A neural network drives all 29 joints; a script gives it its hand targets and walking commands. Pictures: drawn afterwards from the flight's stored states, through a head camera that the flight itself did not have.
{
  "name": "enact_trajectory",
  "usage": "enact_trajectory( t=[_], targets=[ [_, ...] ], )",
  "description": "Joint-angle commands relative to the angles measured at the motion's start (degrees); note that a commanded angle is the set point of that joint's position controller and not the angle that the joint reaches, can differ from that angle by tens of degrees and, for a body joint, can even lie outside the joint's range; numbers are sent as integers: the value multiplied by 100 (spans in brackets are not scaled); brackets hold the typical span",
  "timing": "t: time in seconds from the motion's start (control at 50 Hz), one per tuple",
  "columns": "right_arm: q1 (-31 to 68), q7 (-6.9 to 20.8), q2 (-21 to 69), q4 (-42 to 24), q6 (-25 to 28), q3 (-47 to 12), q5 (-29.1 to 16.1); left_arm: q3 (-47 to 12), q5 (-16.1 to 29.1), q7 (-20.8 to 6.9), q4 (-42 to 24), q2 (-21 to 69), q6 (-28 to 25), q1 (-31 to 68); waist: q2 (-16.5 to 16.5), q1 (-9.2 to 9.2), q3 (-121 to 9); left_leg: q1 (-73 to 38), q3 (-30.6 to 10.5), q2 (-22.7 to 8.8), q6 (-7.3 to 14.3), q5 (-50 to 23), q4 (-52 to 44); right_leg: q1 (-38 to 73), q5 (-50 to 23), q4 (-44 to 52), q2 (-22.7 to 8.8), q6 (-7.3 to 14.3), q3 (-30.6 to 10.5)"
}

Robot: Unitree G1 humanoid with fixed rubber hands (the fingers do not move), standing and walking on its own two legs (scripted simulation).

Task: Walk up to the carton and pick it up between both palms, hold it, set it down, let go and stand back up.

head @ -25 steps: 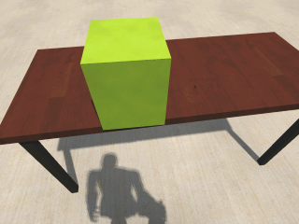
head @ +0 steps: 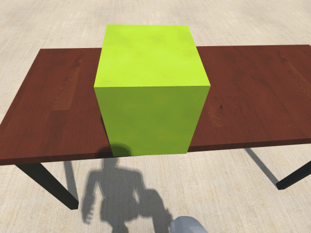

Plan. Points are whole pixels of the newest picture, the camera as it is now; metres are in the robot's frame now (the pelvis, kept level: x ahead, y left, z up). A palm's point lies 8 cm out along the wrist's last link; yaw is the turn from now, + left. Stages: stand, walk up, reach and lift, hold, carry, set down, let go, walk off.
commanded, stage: walk up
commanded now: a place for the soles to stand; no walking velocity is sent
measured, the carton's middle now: (149, 93) +0.46 +0.01 +0.09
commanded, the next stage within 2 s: none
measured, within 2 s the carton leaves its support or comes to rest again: neither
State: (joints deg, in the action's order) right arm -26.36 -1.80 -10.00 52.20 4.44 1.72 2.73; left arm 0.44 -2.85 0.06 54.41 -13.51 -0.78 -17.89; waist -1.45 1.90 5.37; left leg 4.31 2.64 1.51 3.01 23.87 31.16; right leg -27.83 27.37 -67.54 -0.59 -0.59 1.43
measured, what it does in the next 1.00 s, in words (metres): steps on the spot: right foot, then left foot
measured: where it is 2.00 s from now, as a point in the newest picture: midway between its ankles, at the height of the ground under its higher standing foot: outside the picture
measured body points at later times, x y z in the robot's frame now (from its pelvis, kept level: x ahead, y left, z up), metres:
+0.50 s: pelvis +0.05 -0.03 -0.03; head +0.12 -0.01 +0.41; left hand +0.16 +0.24 -0.17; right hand +0.16 -0.29 -0.16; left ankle +0.04 +0.09 -0.71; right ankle +0.24 -0.13 -0.73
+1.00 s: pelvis -0.01 -0.03 -0.01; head -0.02 -0.04 +0.44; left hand +0.05 +0.21 -0.14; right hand +0.06 -0.27 -0.14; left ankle +0.03 +0.08 -0.72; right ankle -0.05 -0.14 -0.73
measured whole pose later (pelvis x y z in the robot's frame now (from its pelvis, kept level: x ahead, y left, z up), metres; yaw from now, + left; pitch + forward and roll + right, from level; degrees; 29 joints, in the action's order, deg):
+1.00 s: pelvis -0.01 -0.03 -0.01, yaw +1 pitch -2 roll -3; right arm -18.2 -1.3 -12.2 43.6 -1.1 0.9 3.1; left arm 1.4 -1.5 -0.6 47.2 -10.1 0.6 -19.7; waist 3.8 1.8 0.2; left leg 23.1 2.2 -4.5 0.1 25.1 45.8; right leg -11.1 22.5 -36.4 4.1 1.4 -0.1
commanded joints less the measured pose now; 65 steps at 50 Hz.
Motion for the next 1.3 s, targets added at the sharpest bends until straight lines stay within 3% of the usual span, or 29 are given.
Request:
enact_trajectory(
  t=[0.0, 0.08, 0.12, 0.14, 0.16, 0.18, 0.2, 0.24, 0.32, 0.38, 0.44, 0.48, 0.5, 0.52, 0.54, 0.56, 0.64, 0.7, 0.82, 0.86, 0.88, 0.92, 0.94, 0.96, 1.04, 1.16, 1.22, 1.24, 1.28],
  targets=[
    [-244, -38, -732, -355, 101, 65, -47, -14, 19, -79, -851, -106, -10, 593, 722, -162, 725, 390, -1001, -1549, 604, -5053, -1178, -728, -1255, 1366, -300, -37, -71],
    [154, -48, -975, -486, -2, 57, -16, 11, 72, -3, -538, 15, -135, 24, 974, -509, 482, 1637, -256, -659, 179, -3894, 19, 1725, -3565, 3393, 132, 139, 598],
    [-314, -50, -979, -484, -118, 43, -136, 225, 17, 93, -360, -491, -59, -523, 367, -654, -375, 1569, -426, -541, -157, -4010, 1271, 2987, -4458, 3685, 78, 390, 385],
    [-636, -37, -862, -465, -163, 14, -242, 280, 8, 139, -430, -687, -42, -596, 104, -651, -801, 1823, -259, -255, -275, -2797, 2043, 3528, -5515, 3472, -390, 637, -104],
    [-960, -54, -748, -540, -252, -31, -383, 325, 80, 166, -596, -1029, -32, -625, -718, -620, -1397, 1878, -99, 147, -483, -621, 3380, 3588, -6581, 3746, -1780, 1228, -1684],
    [-1145, -124, -622, -529, -431, 21, -385, 355, 232, 194, -720, -1056, 55, -340, -702, -534, -1654, 1300, -451, 380, -481, 1696, 4357, 2825, -6034, 4165, -2484, 1963, -2419],
    [-1282, -176, -556, -404, -636, 25, -309, 352, 354, 271, -871, -995, 168, 246, -743, -338, -1509, 1413, -703, 80, -441, 1877, 4622, 2429, -3845, 4515, -2615, 2272, -2677],
    [-580, -139, -732, -554, -737, 0, -179, 301, 400, 325, -1078, -700, 318, 831, -553, -395, -776, 1494, -728, -155, -379, 1751, 4380, 1333, -722, 5383, -2091, 1890, -2521],
    [-261, -40, -874, -760, -670, 166, -171, 245, 227, 330, -1115, -667, 244, 1090, -598, -251, -607, 1232, -570, -118, -447, 1324, 3717, 581, -1475, 4947, -1675, 1422, -1324],
    [138, -18, -886, -997, -650, 222, -269, 375, 57, 345, -1118, -904, 275, 1223, -767, -345, -1155, 1439, -500, -166, -516, 1411, 3053, 1337, -2918, 4449, -1977, 1632, -1361],
    [8, 38, -765, -1024, -680, 270, -336, 403, 71, 354, -1307, -1036, 394, 1684, -784, -5, -1181, 598, -312, -254, -318, 427, 2127, 428, -2055, 4549, -1934, 1301, -1061],
    [-476, 117, -709, -897, -713, 355, -326, 357, 57, 320, -1335, -1070, 483, 1861, -616, 344, -1043, -136, -113, -160, -72, -438, 1040, -479, -115, 4416, -1622, 766, -745],
    [-345, 123, -770, -982, -699, 395, -314, 339, 59, 278, -1355, -891, 516, 1706, -18, 307, -942, -230, -456, -262, 38, -621, 535, -915, 632, 3894, -1390, 479, -548],
    [-156, 131, -1090, -1155, -705, 477, -240, 240, 129, 214, -1336, -655, 544, 1456, 1454, 357, -745, 453, -2210, -1241, 477, 1020, -685, -1463, 1638, 2238, -492, 134, 120],
    [327, 55, -1739, -1353, -692, 642, -352, 301, 135, 220, -1472, -711, 608, 1783, 1852, 569, -299, 2313, -4216, -2590, 1114, 2465, -1928, -1125, 1207, -5, 522, -119, 146],
    [1093, -104, -1877, -1464, -657, 694, -367, 403, 61, 210, -1586, -846, 624, 1844, 1769, 357, 60, 3339, -4748, -2989, 1420, 2410, -2350, -847, 1091, -965, 51, -155, -865],
    [1658, -219, -1158, -1771, -540, 314, -225, 480, 70, 70, -1071, -782, 493, 965, 738, -257, 159, 2233, -1800, -1291, 465, -663, -856, -923, -211, -857, 470, -133, -806],
    [1470, -85, -889, -1669, -414, 264, -241, 380, 101, -32, -952, -591, 403, 416, 920, -278, -525, 1366, -1673, -966, 282, 608, -1002, -637, -216, -414, 502, -311, -620],
    [510, -79, -1212, -1272, -371, 269, 104, 219, 133, -56, -1275, -437, 236, 603, 1517, 317, -657, -3, -2208, -1638, 658, 1837, -1037, -252, 1084, 2862, 212, -255, -285],
    [627, -17, -1352, -1195, -466, 252, 84, 281, 151, -52, -1208, -392, 125, -111, 1451, -47, -465, 1206, -1659, -1598, 391, 1765, -820, 1200, -78, 4234, 329, 26, -67],
    [627, 19, -1148, -1054, -524, 178, 95, 307, 127, -34, -1036, -423, 27, -599, 858, -257, -339, 1830, -1103, -1295, 163, 1409, -72, 1950, -753, 4823, 180, 192, -395],
    [793, 111, -503, -1348, -482, -106, 16, 450, 124, -28, -1087, -975, -58, -850, -673, -295, -26, 3984, 108, -297, -463, 1212, 1835, 2358, 813, 5338, -1579, 979, -3603],
    [1372, 74, -813, -1494, -481, 1, 0, 590, 184, 29, -1063, -1260, -23, -730, -533, -491, 526, 3803, -405, -530, -392, 1242, 2294, 1071, 1997, 5716, -2113, 1569, -4350],
    [1404, 97, -866, -1427, -483, 26, -17, 525, 152, 84, -1050, -1045, -55, -491, -565, -425, 977, 3412, -609, -727, -339, 1006, 2671, 448, 2500, 5924, -2178, 1668, -4248],
    [1457, 265, -724, -1269, -219, 34, 58, 410, 39, 152, -1014, -578, -296, -790, -815, -537, 830, 3962, -389, -546, -381, 78, 1849, 2349, -1881, 5144, -1137, 1080, -2330],
    [931, 173, -489, -1171, -127, 36, -8, 324, 82, 14, -1086, -594, -162, -357, -1168, -189, -262, 1034, 325, -18, -225, -1378, 186, 1379, -3518, 3952, -447, 825, -821],
    [95, 47, -907, -968, -137, 200, 29, 140, 120, -21, -1149, -372, -41, -513, -89, 168, -782, -918, -542, -639, -100, -2594, -193, 48, -1976, 2570, -143, 291, -670],
    [-130, 0, -1272, -1032, -162, 255, 41, 58, 160, -14, -1125, -112, 2, -994, 943, 93, -1236, -1013, -2218, -1895, 303, -2185, -742, -34, -845, 1626, 152, 46, -400],
    [545, -75, -1353, -1107, -341, 223, -153, 157, 154, 89, -995, -351, 254, -1290, 1143, -166, -961, 396, -3077, -2710, 1183, 156, -1539, 456, 1545, 942, -32, -32, -467]
  ],
)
